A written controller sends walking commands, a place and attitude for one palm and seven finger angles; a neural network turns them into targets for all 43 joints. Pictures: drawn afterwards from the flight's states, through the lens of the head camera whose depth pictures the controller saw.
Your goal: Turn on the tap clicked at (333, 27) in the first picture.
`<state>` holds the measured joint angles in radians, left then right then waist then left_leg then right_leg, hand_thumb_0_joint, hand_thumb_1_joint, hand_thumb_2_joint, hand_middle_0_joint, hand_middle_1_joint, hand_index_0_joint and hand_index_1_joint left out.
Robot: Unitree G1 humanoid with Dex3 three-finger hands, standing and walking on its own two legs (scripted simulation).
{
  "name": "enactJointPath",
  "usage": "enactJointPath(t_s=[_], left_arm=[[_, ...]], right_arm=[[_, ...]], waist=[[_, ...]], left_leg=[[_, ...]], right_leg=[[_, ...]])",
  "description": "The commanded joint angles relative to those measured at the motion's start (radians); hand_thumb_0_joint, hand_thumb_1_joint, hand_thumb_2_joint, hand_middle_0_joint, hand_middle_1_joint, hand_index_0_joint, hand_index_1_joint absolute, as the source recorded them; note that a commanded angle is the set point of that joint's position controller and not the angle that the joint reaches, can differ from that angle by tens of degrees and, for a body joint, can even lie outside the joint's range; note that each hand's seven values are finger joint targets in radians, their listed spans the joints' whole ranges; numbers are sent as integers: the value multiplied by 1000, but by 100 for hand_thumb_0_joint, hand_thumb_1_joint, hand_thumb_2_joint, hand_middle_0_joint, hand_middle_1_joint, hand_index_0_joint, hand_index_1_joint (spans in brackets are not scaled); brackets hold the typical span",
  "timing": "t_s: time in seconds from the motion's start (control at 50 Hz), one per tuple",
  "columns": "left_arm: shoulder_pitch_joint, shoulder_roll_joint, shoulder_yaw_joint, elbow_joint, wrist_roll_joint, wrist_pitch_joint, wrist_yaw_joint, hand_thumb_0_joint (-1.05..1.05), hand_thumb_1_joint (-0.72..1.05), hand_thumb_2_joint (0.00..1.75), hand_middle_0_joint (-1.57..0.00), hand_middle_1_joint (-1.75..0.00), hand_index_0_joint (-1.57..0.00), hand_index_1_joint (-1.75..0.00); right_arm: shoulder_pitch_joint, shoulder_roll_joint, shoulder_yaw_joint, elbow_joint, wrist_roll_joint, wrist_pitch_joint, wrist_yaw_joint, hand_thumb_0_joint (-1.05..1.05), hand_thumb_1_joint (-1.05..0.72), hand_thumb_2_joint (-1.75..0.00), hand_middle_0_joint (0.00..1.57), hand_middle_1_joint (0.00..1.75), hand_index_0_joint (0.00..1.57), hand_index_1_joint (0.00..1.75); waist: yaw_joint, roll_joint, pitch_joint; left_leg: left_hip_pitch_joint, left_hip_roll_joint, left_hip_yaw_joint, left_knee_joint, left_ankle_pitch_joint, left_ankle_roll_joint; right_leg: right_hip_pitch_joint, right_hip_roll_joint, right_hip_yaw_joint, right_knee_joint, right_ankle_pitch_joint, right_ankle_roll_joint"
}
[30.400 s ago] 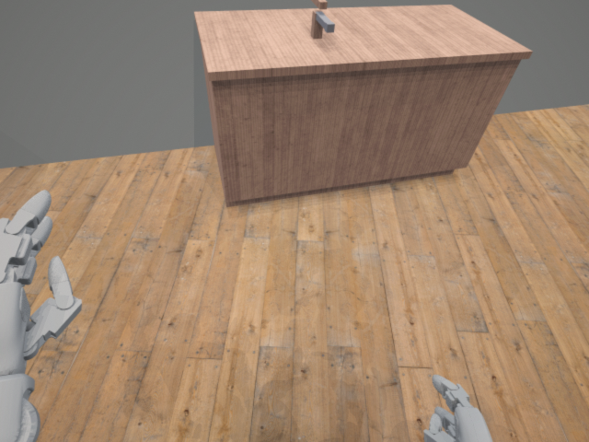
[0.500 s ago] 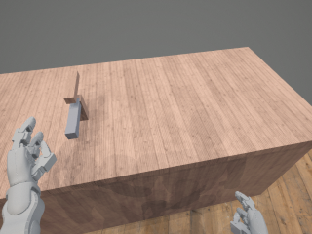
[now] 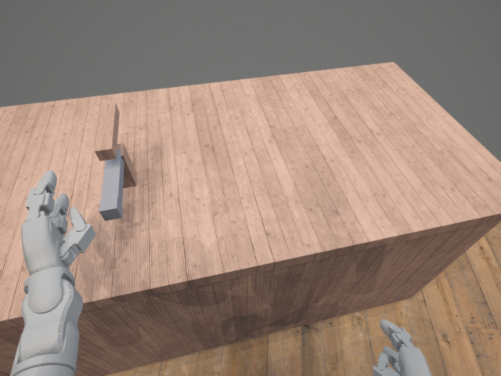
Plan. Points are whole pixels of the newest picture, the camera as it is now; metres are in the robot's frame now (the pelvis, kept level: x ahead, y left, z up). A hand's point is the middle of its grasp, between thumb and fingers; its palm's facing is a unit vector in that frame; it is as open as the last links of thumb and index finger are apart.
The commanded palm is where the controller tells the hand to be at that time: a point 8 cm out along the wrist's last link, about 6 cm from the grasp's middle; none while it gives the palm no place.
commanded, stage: reach beside the lever's end, fingers flat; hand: left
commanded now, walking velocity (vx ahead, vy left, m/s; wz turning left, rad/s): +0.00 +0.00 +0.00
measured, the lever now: (111, 209) +0.36 +0.27 +0.05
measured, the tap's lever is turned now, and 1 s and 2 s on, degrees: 0 0 13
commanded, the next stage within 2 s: push the lever round in 0.80 s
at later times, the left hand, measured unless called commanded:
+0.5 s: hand (90, 215) +0.35 +0.30 +0.05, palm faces +0.51 -0.86 -0.08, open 7.8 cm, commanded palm +0.30 +0.33 +0.05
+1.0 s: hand (90, 219) +0.34 +0.30 +0.05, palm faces +0.51 -0.86 -0.08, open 7.8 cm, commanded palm +0.30 +0.32 +0.05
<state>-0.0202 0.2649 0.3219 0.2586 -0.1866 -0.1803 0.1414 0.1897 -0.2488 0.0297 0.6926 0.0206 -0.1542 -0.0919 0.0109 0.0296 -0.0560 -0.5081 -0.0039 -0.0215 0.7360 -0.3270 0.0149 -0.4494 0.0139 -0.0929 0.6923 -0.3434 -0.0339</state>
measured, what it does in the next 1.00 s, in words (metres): stands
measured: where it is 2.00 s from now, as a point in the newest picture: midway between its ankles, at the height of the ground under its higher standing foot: outside the picture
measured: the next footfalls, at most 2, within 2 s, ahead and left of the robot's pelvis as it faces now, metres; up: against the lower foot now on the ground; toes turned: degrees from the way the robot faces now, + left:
none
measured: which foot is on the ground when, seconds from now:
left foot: down 0.00-1.00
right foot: down 0.00-1.00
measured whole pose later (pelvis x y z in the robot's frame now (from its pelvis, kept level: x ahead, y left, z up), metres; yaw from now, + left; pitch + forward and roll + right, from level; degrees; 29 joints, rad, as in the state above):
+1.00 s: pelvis +0.00 +0.00 -0.01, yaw -1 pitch +10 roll -2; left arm -0.17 0.32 0.42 0.52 -0.17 -0.31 0.11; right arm 0.23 -0.25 0.02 0.68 0.01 -0.06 -0.07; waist -0.02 0.02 -0.09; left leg -0.65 0.01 -0.02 0.85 -0.37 0.02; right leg -0.59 0.03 -0.09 0.78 -0.38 -0.03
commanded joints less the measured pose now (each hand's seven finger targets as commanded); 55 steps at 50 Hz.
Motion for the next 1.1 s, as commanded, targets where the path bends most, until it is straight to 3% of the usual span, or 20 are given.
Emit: enactJointPath(t_s=[0.0,0.08,0.1,0.18,0.24,0.32,0.38,0.42,0.48,0.54,0.58,0.6,0.68,0.74,0.78,0.8,0.88,0.9,1.0,1.08], left_arm=[[-259,244,98,-156,15,-83,15,0,90,90,-16,-17,-16,-17],[-308,277,121,-118,24,-106,11,0,90,90,-15,-16,-15,-16],[-331,248,92,-119,23,-113,7,0,90,90,-15,-16,-15,-16],[-308,285,134,-60,22,-133,-10,0,90,90,-15,-15,-15,-15],[-338,264,105,-36,14,-141,-29,0,90,90,-15,-15,-15,-15],[-431,302,131,16,18,-155,-26,0,90,90,-15,-15,-15,-15],[-443,369,190,55,26,-175,-28,0,90,90,-15,-15,-15,-15],[-443,330,151,41,25,-186,-39,0,90,90,-15,-15,-15,-15],[-394,362,187,56,25,-192,-45,0,90,90,-15,-15,-15,-15],[-397,311,141,50,9,-183,-54,0,90,90,-15,-15,-15,-15],[-385,344,175,67,18,-179,-42,0,90,90,-15,-15,-15,-15],[-408,305,138,50,17,-180,-40,0,90,90,-15,-15,-15,-15],[-376,343,177,20,27,-201,-20,0,90,90,-15,-15,-15,-15],[-385,300,136,24,22,-203,-22,0,90,90,-15,-15,-15,-15],[-385,350,185,40,30,-204,-16,0,90,90,-15,-15,-15,-15],[-404,300,135,22,27,-203,-20,0,90,90,-15,-15,-15,-15],[-403,352,184,39,29,-201,-23,0,90,90,-15,-15,-15,-15],[-409,307,141,37,26,-200,-28,0,90,90,-15,-15,-15,-15],[-413,261,96,20,23,-200,-31,0,90,90,-15,-15,-15,-15],[-372,274,121,28,29,-192,-11,0,90,90,-15,-15,-15,-15]], right_arm=[[-56,-141,-54,-132,0,-32,-9,0,-90,-90,20,30,20,30],[-46,-145,-57,-124,-2,-19,-10,0,-90,-90,20,30,20,30],[-38,-143,-57,-127,-4,-17,-7,0,-90,-90,20,30,20,30],[-15,-151,-66,-115,-6,-4,-3,0,-90,-90,20,30,20,30],[-4,-154,-68,-122,-5,5,0,0,-90,-90,20,30,20,30],[11,-158,-68,-107,-7,19,-5,0,-90,-90,20,30,20,30],[22,-162,-70,-97,-9,32,-6,0,-90,-90,20,30,20,30],[29,-159,-73,-110,-12,33,1,0,-90,-90,20,30,20,30],[39,-161,-74,-106,-9,42,6,0,-90,-90,20,30,20,30],[41,-163,-75,-119,-7,46,9,0,-90,-90,20,30,20,30],[35,-165,-73,-113,-4,51,7,0,-90,-90,20,30,20,30],[40,-162,-73,-119,-6,51,8,0,-90,-90,20,30,20,30],[36,-162,-77,-117,-11,51,10,0,-90,-90,20,30,20,30],[36,-159,-75,-123,-11,51,14,0,-90,-90,20,30,20,30],[30,-161,-75,-112,-8,55,8,0,-90,-90,20,30,20,30],[30,-157,-73,-121,-10,54,10,0,-90,-90,20,30,20,30],[28,-158,-71,-111,-9,56,4,0,-90,-90,20,30,20,30],[28,-155,-70,-118,-10,55,6,0,-90,-90,20,30,20,30],[27,-154,-70,-123,-8,49,9,0,-90,-90,20,30,20,30],[25,-157,-74,-122,-8,49,12,0,-90,-90,20,30,20,30]], waist=[[0,26,-207],[-4,49,-226],[-14,62,-234],[-6,48,-263],[-14,44,-270],[-33,29,-267],[-21,41,-284],[-24,65,-326],[-12,84,-323],[-28,49,-311],[-20,67,-276],[-30,59,-287],[-15,64,-305],[-31,39,-297],[-20,53,-274],[-34,59,-288],[-24,62,-277],[-35,60,-290],[-37,66,-292],[-24,33,-288]], left_leg=[[112,2,-51,-103,150,-1],[107,4,-53,-87,154,1],[115,1,-47,-78,165,2],[102,4,-48,-55,206,3],[89,4,-48,-49,207,1],[59,3,-46,-34,162,9],[34,3,-44,-19,166,12],[57,3,-41,-12,189,11],[53,7,-44,-9,217,9],[48,8,-41,-10,212,11],[33,9,-47,-17,183,10],[39,8,-46,-17,176,10],[46,10,-49,-14,193,8],[34,10,-46,-13,173,8],[20,10,-47,-15,155,10],[31,7,-42,-15,149,11],[27,10,-51,-14,152,9],[32,7,-44,-11,144,11],[49,10,-54,-11,156,4],[42,10,-56,-11,173,3]], right_leg=[[47,-7,48,-91,157,8],[32,-4,51,-77,155,6],[26,-4,53,-73,173,7],[31,-2,56,-55,215,6],[16,-1,53,-45,214,6],[-13,-1,61,-42,185,11],[-5,-1,68,-26,190,10],[-8,1,65,-15,208,8],[6,4,67,-11,228,4],[-9,6,62,-15,231,9],[-24,6,62,-19,192,7],[-31,6,58,-15,187,9],[-16,8,62,-10,194,6],[-29,9,59,-10,183,10],[-28,8,63,-12,166,7],[-34,6,62,-12,165,10],[-35,9,63,-12,161,5],[-40,8,63,-12,159,9],[-52,9,58,-6,160,5],[-37,8,55,-7,175,5]])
